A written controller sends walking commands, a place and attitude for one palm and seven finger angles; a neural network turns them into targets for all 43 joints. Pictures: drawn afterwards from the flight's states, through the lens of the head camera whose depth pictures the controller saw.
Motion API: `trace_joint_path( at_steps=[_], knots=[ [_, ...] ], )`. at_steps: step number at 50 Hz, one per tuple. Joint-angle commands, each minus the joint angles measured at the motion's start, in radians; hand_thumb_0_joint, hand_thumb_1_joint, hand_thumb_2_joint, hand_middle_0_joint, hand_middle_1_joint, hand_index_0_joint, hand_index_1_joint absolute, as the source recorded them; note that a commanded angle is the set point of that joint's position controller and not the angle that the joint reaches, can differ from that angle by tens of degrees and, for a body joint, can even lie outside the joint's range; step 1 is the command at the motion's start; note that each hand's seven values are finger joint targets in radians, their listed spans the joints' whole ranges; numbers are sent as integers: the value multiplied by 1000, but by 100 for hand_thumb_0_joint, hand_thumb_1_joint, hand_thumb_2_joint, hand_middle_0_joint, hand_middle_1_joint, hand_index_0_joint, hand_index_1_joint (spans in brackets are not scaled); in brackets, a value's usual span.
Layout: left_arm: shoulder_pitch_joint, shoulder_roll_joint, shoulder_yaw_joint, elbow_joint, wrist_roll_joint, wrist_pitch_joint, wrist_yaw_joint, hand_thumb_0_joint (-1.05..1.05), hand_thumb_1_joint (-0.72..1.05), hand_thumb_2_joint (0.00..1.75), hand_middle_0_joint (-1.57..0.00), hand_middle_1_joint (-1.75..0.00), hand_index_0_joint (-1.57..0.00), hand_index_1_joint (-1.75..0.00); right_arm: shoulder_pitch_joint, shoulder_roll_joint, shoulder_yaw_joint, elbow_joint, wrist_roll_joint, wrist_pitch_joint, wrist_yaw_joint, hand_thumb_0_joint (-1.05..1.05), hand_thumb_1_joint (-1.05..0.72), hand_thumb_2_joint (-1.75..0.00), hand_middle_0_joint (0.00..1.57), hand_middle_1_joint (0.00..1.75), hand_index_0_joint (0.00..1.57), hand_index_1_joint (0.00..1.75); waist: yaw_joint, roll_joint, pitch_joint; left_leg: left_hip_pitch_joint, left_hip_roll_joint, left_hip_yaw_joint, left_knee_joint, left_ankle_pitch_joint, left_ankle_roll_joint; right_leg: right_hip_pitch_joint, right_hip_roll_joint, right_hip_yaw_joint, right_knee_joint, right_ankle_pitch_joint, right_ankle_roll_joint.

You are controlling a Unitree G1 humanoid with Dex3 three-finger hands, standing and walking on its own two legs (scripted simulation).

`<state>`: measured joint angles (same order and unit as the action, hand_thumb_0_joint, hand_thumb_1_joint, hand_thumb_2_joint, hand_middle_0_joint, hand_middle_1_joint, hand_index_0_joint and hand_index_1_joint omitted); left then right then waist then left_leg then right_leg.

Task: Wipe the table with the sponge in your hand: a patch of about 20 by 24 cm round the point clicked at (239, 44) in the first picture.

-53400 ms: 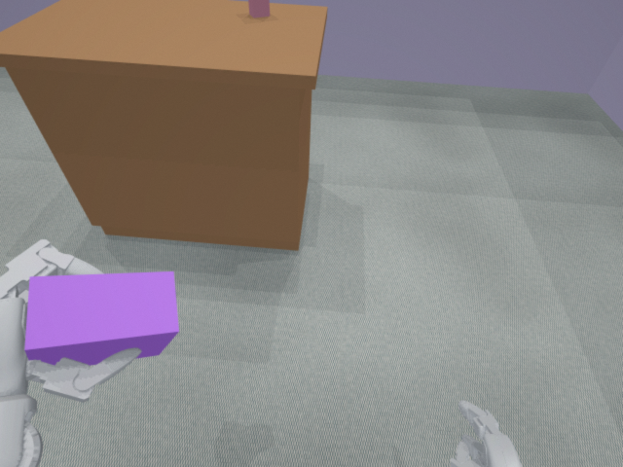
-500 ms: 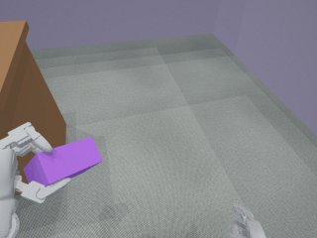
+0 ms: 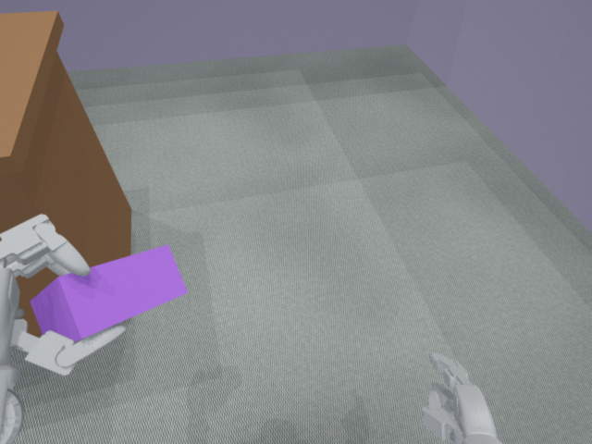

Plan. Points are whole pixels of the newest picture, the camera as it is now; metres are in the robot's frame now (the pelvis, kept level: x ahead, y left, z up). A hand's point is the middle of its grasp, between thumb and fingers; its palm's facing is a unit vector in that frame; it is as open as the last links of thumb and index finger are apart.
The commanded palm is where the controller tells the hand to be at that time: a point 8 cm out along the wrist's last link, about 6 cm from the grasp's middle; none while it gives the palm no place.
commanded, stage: step back with the hand held close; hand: left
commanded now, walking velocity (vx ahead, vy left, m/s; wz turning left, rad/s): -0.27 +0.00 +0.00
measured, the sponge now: (126, 290) +0.25 +0.23 +0.10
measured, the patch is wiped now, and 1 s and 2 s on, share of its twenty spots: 0.85 0.85 0.85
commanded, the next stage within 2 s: stop stepping back and stand still in 0.94 s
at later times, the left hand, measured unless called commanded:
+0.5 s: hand (29, 354) +0.15 +0.25 +0.17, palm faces +0.37 -0.82 -0.44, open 7.6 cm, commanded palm +0.10 +0.27 +0.18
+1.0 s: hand out of the picture +0.01 +0.19 +0.17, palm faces +0.32 -0.85 -0.42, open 7.4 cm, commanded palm -0.05 +0.24 +0.18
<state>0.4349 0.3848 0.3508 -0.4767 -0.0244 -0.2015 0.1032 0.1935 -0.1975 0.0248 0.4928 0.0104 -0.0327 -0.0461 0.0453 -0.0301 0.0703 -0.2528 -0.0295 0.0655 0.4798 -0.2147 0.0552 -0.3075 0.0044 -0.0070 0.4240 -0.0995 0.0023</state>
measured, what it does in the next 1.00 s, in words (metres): walks backwards: right foot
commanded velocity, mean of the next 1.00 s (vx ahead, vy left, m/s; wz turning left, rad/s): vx -0.36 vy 0.00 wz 0.03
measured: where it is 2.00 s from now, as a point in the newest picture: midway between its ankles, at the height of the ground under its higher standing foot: outside the picture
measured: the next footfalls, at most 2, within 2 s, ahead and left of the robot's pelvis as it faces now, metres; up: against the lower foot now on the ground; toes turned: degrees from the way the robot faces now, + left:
right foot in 0.58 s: -0.19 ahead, -0.11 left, +0.00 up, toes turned -2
left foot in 1.36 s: -0.36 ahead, +0.06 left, +0.00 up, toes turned +4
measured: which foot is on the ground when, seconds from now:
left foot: down 0.00-1.00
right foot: down 0.00-0.30, up 0.32-0.56, down 0.58-1.00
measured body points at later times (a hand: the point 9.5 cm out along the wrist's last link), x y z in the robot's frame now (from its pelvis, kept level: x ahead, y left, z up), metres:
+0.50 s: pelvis -0.07 +0.00 +0.00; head -0.04 +0.02 +0.45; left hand +0.13 +0.29 +0.19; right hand +0.08 -0.23 -0.09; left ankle +0.03 +0.08 -0.74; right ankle -0.16 -0.11 -0.71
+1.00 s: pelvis -0.21 -0.04 -0.01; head -0.19 -0.04 +0.44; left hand -0.01 +0.24 +0.19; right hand -0.02 -0.28 -0.07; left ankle -0.03 +0.07 -0.73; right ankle -0.23 -0.11 -0.73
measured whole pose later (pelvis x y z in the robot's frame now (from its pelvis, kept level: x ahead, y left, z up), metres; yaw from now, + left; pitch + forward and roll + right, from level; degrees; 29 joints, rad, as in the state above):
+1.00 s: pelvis -0.21 -0.04 -0.01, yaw +0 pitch +1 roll -1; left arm 0.44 0.42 0.37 -0.50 -0.07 -0.20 0.08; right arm 0.18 -0.21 -0.02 0.52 0.01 -0.10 -0.03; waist -0.01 -0.01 0.02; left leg -0.46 0.02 0.04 0.33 0.03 0.02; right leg -0.27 0.08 -0.05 0.61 -0.43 -0.01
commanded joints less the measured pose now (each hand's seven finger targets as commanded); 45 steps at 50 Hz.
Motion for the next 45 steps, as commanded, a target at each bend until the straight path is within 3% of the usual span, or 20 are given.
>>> trace_joint_path(
  at_steps=[1, 6, 10, 13, 16, 18, 21, 24, 27, 31, 33, 34, 36, 38, 40, 41, 42, 43, 44, 45],
  knots=[
    [-91, 134, 111, -209, -4, -70, 24, 0, 10, 130, -120, -160, -120, -160, -57, -139, -62, -147, 5, -65, -8, 0, -90, -90, 20, 30, 20, 30, -4, 99, -176, -394, 128, -102, -199, -242, -10, 410, 2, 59, 126, 117, 31],
    [-157, 113, 83, -183, 15, -78, 24, 0, 10, 130, -120, -160, -120, -160, -30, -137, -68, -129, 4, -82, 0, 0, -90, -90, 20, 30, 20, 30, -19, 14, -95, -382, 68, -89, -94, -410, -15, 195, -44, 172, -36, -240, 5],
    [-206, 164, 92, -215, 14, -89, 36, 0, 10, 130, -120, -160, -120, -160, -6, -138, -67, -93, -2, -73, 12, 0, -90, -90, 20, 30, 20, 30, -46, -48, -106, -40, -12, -46, 83, -259, -59, -172, -117, 193, -260, -507, -31],
    [-140, 170, 112, -236, 9, -101, 42, 0, 10, 130, -120, -160, -120, -160, -11, -132, -62, -97, -3, -63, 12, 0, -90, -90, 20, 30, 20, 30, -45, 70, -157, -128, 48, -139, -117, -247, -39, 0, -22, 64, -75, -350, 11],
    [-76, 177, 168, -284, 2, -111, 32, 0, 10, 130, -120, -160, -120, -160, -66, -128, -73, -142, 9, -85, 4, 0, -90, -90, 20, 30, 20, 30, -7, 308, -207, -453, 279, -338, -349, -358, 55, 319, 78, -7, 427, -169, 36],
    [-5, 164, 174, -236, -9, -112, 24, 0, 10, 130, -120, -160, -120, -160, -46, -131, -91, -120, 0, -105, 9, 0, -90, -90, 20, 30, 20, 30, -23, 246, -191, -392, 329, -331, -344, -310, 96, 200, 87, 30, 561, -292, 22],
    [39, 117, 131, -226, -25, -111, 28, 0, 10, 130, -120, -160, -120, -160, -33, -124, -84, -68, -10, -134, 19, 0, -90, -90, 20, 30, 20, 30, -30, 165, -163, -122, 303, -314, -258, -52, 93, -2, 56, 11, 377, -370, 11],
    [-11, 121, 97, -272, -32, -100, 31, 0, 10, 130, -120, -160, -120, -160, -41, -126, -76, -24, -20, -159, 27, 0, -90, -90, 20, 30, 20, 30, -23, 213, -242, 65, 292, -321, -244, 111, 64, 26, 50, 2, 113, -381, 2],
    [-102, 147, 91, -319, -28, -105, 29, 0, 10, 130, -120, -160, -120, -160, -58, -130, -67, -10, -16, -164, 31, 0, -90, -90, 20, 30, 20, 30, -5, 225, -290, 186, 232, -237, -156, 375, 6, 108, 51, -20, -145, -148, 2],
    [-26, 207, 172, -279, -29, -123, 27, 0, 10, 130, -120, -160, -120, -160, -57, -102, -63, -44, -1, -114, 36, 0, -90, -90, 20, 30, 20, 30, -12, 42, -386, 270, 110, -39, 4, 531, -44, 111, -24, 23, -137, 366, 51],
    [4, 226, 209, -232, -32, -129, 17, 0, 10, 130, -120, -160, -120, -160, -79, -121, -73, -87, 25, -96, 32, 0, -90, -90, 20, 30, 20, 30, -21, -191, -357, 228, 43, 27, 100, 356, -50, 76, -107, 24, -115, 794, 154],
    [58, 243, 242, -199, -32, -132, 10, 0, 10, 130, -120, -160, -120, -160, -102, -119, -69, -106, 31, -87, 26, 0, -90, -90, 20, 30, 20, 30, -14, -203, -335, 154, 23, 25, 126, 216, -47, 82, -128, 22, -90, 863, 162],
    [109, 227, 232, -181, -39, -121, -3, 0, 10, 130, -120, -160, -120, -160, -123, -101, -49, -132, 31, -70, 19, 0, -90, -90, 20, 30, 20, 30, -21, -97, -290, 94, 18, 17, 83, 180, -43, 85, -122, 14, -39, 822, 136],
    [41, 213, 186, -226, -53, -105, -10, 0, 10, 130, -120, -160, -120, -160, -85, -111, -47, -104, 22, -53, 11, 0, -90, -90, 20, 30, 20, 30, -51, 68, -283, 208, 38, -9, -30, 520, -33, 17, -39, -18, 17, 661, 141],
    [-25, 182, 124, -247, -59, -90, -12, 0, 10, 130, -120, -160, -120, -160, -64, -126, -58, -86, 17, -59, 17, 0, -90, -90, 20, 30, 20, 30, -59, 198, -316, 314, 154, -122, -92, 736, 34, -75, 49, -1, 179, 133, 128],
    [-2, 158, 102, -236, -69, -91, -13, 0, 10, 130, -120, -160, -120, -160, -48, -114, -65, -86, 10, -72, 25, 0, -90, -90, 20, 30, 20, 30, -47, 268, -338, 290, 234, -201, -168, 612, 73, -85, 73, 24, 264, -283, 98],
    [-4, 160, 94, -246, -65, -86, -9, 0, 10, 130, -120, -160, -120, -160, -48, -126, -73, -84, -1, -92, 28, 0, -90, -90, 20, 30, 20, 30, -41, 297, -304, 148, 276, -264, -279, 286, 88, -38, 89, 35, 337, -465, 63],
    [-31, 157, 98, -252, -59, -75, -3, 0, 10, 130, -120, -160, -120, -160, -72, -132, -75, -86, -6, -109, 24, 0, -90, -90, 20, 30, 20, 30, -32, 296, -243, -44, 295, -289, -395, -91, 87, 50, 95, 20, 400, -453, 22],
    [-45, 170, 119, -263, -55, -70, 3, 0, 10, 130, -120, -160, -120, -160, -106, -139, -73, -98, -7, -115, 18, 0, -90, -90, 20, 30, 20, 30, -20, 314, -202, -223, 302, -281, -470, -308, 71, 159, 98, -8, 421, -417, -5],
    [-48, 208, 162, -271, -67, -66, 9, 0, 10, 130, -120, -160, -120, -160, -123, -134, -73, -107, -6, -115, 10, 0, -90, -90, 20, 30, 20, 30, -12, 314, -195, -249, 282, -232, -466, -302, 51, 194, 94, -34, 371, -388, -12]
  ],
)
